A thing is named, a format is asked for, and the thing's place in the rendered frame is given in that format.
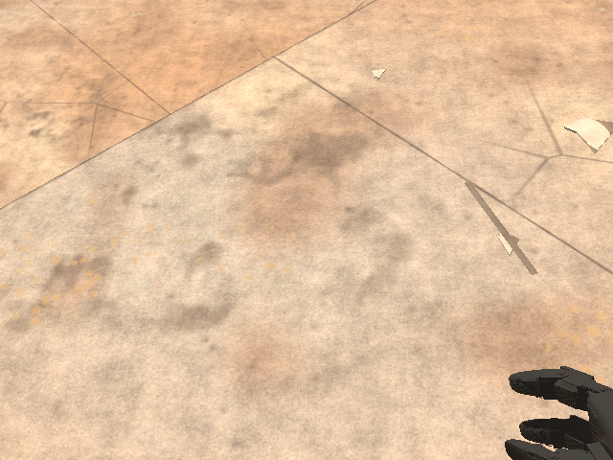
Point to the robot right hand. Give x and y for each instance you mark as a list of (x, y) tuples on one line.
[(573, 438)]

